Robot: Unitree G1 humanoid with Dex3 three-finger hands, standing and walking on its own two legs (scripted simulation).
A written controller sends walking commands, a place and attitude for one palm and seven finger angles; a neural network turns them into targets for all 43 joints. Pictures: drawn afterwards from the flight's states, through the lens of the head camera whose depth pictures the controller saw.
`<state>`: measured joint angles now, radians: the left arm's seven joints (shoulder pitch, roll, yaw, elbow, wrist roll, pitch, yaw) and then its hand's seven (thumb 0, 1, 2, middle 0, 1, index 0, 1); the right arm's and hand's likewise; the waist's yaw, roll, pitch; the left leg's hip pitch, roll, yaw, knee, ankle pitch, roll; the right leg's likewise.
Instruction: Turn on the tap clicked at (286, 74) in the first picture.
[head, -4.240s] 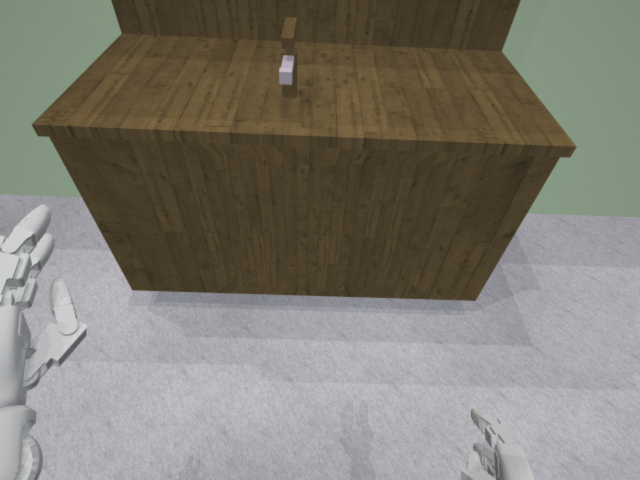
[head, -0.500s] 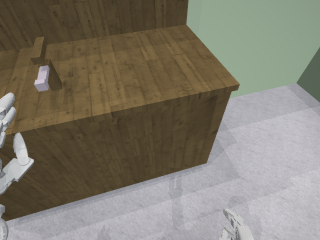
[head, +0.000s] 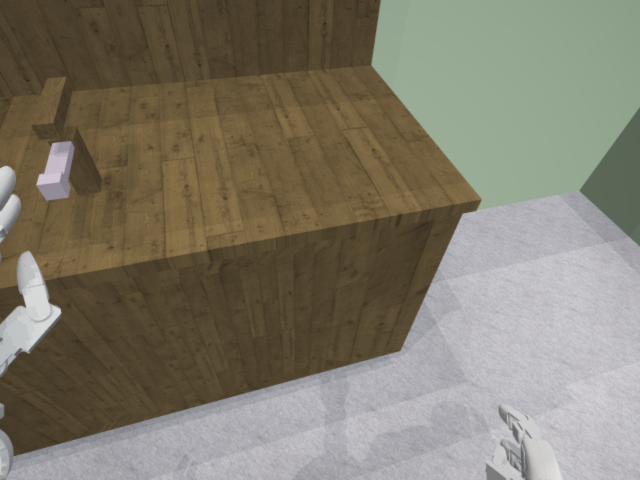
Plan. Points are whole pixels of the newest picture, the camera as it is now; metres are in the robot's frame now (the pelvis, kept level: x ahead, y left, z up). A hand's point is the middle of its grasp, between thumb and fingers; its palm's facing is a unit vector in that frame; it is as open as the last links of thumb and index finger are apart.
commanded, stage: come to a stop and stand still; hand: left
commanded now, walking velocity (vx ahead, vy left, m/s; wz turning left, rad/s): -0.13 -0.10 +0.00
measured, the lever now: (54, 185) +0.45 +0.41 +0.10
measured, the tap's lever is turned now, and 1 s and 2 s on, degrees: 0 0 0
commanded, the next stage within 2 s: look again from close up in 1.28 s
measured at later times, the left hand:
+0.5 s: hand (114, 325) +0.21 +0.21 +0.16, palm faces +0.30 -0.86 -0.41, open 7.4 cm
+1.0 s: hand (90, 291) +0.25 +0.25 +0.16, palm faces +0.34 -0.86 -0.37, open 7.4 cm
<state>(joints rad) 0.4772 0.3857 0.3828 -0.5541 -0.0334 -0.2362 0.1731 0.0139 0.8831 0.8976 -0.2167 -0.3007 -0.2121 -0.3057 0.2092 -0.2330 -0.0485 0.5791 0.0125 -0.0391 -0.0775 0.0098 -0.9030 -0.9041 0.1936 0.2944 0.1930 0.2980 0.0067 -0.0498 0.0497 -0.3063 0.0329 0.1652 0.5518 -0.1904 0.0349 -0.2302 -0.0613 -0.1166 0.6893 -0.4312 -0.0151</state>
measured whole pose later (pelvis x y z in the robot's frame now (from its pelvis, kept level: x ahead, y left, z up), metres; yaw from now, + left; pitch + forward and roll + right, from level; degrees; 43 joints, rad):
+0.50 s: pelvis -0.01 -0.02 +0.01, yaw -2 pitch -3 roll +0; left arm 0.42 0.32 0.33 -0.41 -0.04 -0.15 0.06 0.01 0.89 0.90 -0.20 -0.30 -0.20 -0.30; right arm 0.24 -0.24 -0.01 0.57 0.03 -0.13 -0.01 0.01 -0.90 -0.90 0.20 0.30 0.20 0.30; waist -0.01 0.04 0.07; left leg -0.30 0.08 0.11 0.52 -0.21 0.00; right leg -0.23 0.00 -0.02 0.51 -0.24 0.00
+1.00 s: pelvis +0.02 +0.00 +0.02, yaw -2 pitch +0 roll -1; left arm 0.39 0.35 0.33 -0.39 -0.03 -0.17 0.10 0.01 0.89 0.90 -0.21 -0.30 -0.21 -0.30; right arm 0.21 -0.16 0.05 0.57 -0.01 -0.14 -0.03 0.01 -0.90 -0.90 0.20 0.30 0.20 0.30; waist 0.03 -0.02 0.05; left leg -0.26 0.02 0.07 0.43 -0.16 0.03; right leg -0.17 -0.02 0.00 0.37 -0.20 0.03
